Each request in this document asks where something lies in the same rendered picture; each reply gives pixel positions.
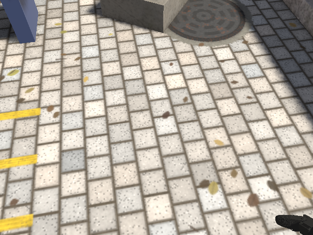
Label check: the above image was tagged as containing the robot right hand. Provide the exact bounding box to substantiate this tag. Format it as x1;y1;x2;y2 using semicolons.
275;214;313;235

